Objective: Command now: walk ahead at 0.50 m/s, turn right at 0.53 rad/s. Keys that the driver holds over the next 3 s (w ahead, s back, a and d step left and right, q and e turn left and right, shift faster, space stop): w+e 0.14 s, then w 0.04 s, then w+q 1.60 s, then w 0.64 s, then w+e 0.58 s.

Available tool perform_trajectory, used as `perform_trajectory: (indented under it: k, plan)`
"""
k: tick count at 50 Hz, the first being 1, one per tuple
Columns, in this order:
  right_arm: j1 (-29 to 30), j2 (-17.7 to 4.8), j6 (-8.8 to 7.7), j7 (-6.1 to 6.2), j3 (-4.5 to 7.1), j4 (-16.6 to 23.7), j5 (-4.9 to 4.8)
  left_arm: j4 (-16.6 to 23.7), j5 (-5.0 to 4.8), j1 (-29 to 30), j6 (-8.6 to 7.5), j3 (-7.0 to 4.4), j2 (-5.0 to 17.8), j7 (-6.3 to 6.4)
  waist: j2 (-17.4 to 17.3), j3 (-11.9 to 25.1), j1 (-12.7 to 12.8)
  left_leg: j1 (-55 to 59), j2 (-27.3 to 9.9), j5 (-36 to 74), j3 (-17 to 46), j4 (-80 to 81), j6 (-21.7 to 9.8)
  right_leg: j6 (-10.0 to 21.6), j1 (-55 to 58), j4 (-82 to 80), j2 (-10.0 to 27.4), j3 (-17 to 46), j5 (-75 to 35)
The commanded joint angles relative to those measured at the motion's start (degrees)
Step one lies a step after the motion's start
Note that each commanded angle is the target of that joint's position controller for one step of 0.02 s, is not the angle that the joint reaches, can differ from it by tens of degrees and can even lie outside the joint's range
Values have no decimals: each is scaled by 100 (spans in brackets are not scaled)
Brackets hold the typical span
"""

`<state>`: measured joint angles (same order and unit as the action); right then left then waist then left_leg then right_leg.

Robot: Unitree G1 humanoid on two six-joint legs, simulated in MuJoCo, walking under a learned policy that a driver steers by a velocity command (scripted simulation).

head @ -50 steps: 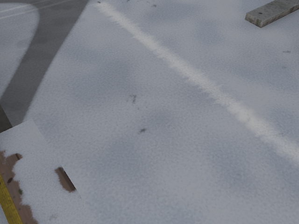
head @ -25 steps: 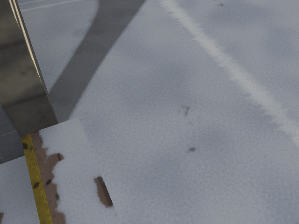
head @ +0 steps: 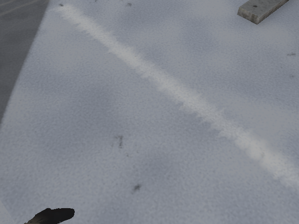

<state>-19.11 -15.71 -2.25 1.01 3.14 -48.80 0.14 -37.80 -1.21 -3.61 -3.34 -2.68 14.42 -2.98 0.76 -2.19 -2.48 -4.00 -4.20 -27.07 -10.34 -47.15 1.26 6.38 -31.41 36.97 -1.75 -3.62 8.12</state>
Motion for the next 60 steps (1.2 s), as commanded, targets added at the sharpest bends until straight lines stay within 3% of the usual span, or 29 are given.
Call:
perform_trajectory:
  k: [1,2,3,4,6,9,12,15,18,21,23,24,25,26,27,29,33,38,44,47,48,49,50,51,52,53,54,56,60]
  plan:
    - [586,-702,-551,-132,72,1018,-136,61,53,-2080,18,-472,1377,138,585,2484,1043,-4447,439,-160,1687,-3839,-28,1726,5765,-1728,1955,4527,70]
    - [833,-671,-628,-146,44,1135,-225,63,22,-1771,14,-401,1076,181,358,1689,908,-4551,187,327,1592,-3497,-109,1487,4909,-1747,1737,3594,-248]
    - [856,-632,-642,-99,41,1120,-115,148,-2,-1350,11,-350,936,193,-181,1186,579,-4262,-48,640,1523,-2990,-97,1281,3916,-1835,1470,2999,-673]
    - [843,-725,-590,-58,104,1143,-13,232,7,-1046,0,-286,747,212,-174,896,363,-3874,-196,829,1502,-2586,-28,1209,3169,-1982,1301,2621,-1114]
    - [656,-669,-445,-62,134,1186,40,328,60,-838,-29,-254,691,247,-16,658,87,-3502,-271,983,1480,-2198,101,1223,2387,-2270,1094,2429,-1263]
    - [881,-453,-325,-36,67,1245,92,228,87,-919,-89,-286,869,319,63,382,73,-3414,-242,1508,1255,-1247,288,1097,1664,-2413,880,1841,-1847]
    - [1416,-214,-353,-95,-50,1235,57,35,71,-1134,-88,-253,837,356,333,375,390,-2878,-73,2947,1045,325,246,701,1534,-2328,538,1120,-1821]
    - [1925,-296,-370,-180,-54,1326,-94,-132,53,-1491,-114,-263,969,316,414,322,717,-2859,14,3570,1050,1097,79,646,2055,-2344,900,1309,-1139]
    - [2266,-434,-390,-290,-11,1512,-124,-285,70,-1659,-99,-286,1028,315,334,88,814,-3491,33,3059,1125,1438,-251,578,3022,-2129,1351,1485,-1331]
    - [1893,-541,-390,-383,56,1517,-112,-333,75,-1503,-40,-335,1128,374,428,243,540,-3129,269,2237,1004,1584,-611,359,3532,-1580,1455,1229,-2963]
    - [695,-822,-364,-354,242,1221,-74,-262,82,-1261,19,-317,1109,406,302,972,-108,-1376,680,2422,733,1816,-910,117,3274,-133,1063,740,-4550]
    - [-226,-1155,-338,-309,339,1100,-51,-108,188,-1246,3,-231,930,439,-201,1625,-446,261,-107,2864,1863,1742,-1252,-94,2178,1473,790,496,-3177]
    - [-455,-1563,-345,-322,428,1064,-52,3,235,-1972,-123,-80,447,371,-1676,2100,-35,2222,-1330,1939,4760,2232,-2334,-614,-290,3582,-351,435,1121]
    - [-545,-1068,-296,-315,329,1063,-171,-20,148,-1733,-260,-90,755,290,-1448,2276,-297,2608,-1395,725,5665,2867,-2347,-619,-1163,4202,-254,1135,2143]
    - [-208,-876,-245,-262,274,1160,-138,168,-18,-1159,-361,-142,971,226,-997,1431,-365,2006,-1260,612,4925,2979,-2078,-583,-1611,4264,48,1162,1693]
    - [290,-756,-191,-234,227,1295,-56,343,158,-578,-447,-124,855,267,23,613,-72,478,-847,1774,3946,3118,-1825,-582,-1304,3451,420,982,1082]
    - [422,-699,-204,-170,197,1298,-69,339,260,-828,-298,-128,711,358,-361,502,310,-504,-448,3092,3216,3365,-1817,-836,-742,2424,622,830,869]
    - [47,-904,-115,-31,272,1072,-157,497,229,135,-281,-25,429,366,-480,411,-8,-1003,-6,3192,2655,3239,-1477,-1054,-307,475,339,694,-718]
    - [-389,-859,28,22,287,903,-193,649,98,879,-425,-108,579,209,-627,358,-245,-404,-154,2435,3414,2692,-1299,-889,189,-851,-3,870,-871]
    - [-111,-801,62,35,297,990,-172,473,77,188,-498,-259,783,214,-834,532,216,-345,-79,2925,3637,2025,-1114,-569,1266,-1358,-13,795,-513]
    - [7,-596,34,5,231,1087,-133,372,148,-474,-518,-349,978,254,-704,1056,551,-723,153,3056,3367,1146,-934,-288,2463,-1251,426,1053,-549]
    - [-78,-275,-2,-2,119,1218,-22,299,202,-1429,-495,-445,1340,312,87,1890,851,-1600,605,1646,2739,-482,-690,103,4064,-1123,1495,2168,-456]
    - [-916,-192,-40,-2,59,1307,-211,53,206,-1718,-412,-501,1564,267,2067,2293,447,-3533,1079,-810,2205,-1948,-398,1015,5361,-1576,2604,4683,783]
    - [-790,-769,-30,16,165,1128,-253,211,91,-1507,-374,-395,987,270,1213,1692,581,-4126,563,-486,2234,-2599,-296,866,4926,-1808,2548,4726,1870]
    - [-136,-983,7,4,232,1222,-196,245,89,-1303,-334,-316,711,303,629,979,727,-4234,411,111,2064,-2751,-237,608,4214,-1896,2261,3796,1686]
    - [167,-889,31,2,236,1290,-131,248,140,-1068,-300,-272,667,303,221,578,621,-4062,240,510,1914,-2669,-195,482,3514,-2031,2012,3133,974]
    - [349,-800,28,-25,249,1382,-87,190,158,-932,-283,-246,589,300,217,293,519,-3994,97,746,1887,-2464,-178,454,3047,-2169,1817,2684,465]
    - [281,-564,67,-87,224,1404,-161,85,187,-836,-309,-215,505,293,500,179,333,-3664,-87,918,1742,-2233,-174,374,2518,-2455,1553,1957,-7]
    - [613,-373,117,-114,157,1536,-117,-199,157,-907,-355,-309,780,288,367,109,308,-3921,-230,1419,1648,-1567,-26,525,2469,-2728,1632,1183,-912]
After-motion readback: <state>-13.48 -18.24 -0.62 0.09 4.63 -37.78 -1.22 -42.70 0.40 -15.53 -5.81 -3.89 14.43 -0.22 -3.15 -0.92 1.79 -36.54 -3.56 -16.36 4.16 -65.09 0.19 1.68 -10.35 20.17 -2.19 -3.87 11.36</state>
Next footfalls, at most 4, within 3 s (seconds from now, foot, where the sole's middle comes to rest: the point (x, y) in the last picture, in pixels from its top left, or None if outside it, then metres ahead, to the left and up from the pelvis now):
0.48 left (130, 216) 0.46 0.09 -0.75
0.96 right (166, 155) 0.74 -0.08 -0.75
1.48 left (94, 131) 0.90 0.27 -0.75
1.96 right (96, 82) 1.24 0.28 -0.75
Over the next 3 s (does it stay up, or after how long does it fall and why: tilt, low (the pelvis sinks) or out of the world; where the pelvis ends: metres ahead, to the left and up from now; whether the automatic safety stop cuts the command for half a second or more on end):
stays up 1.43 0.64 0.01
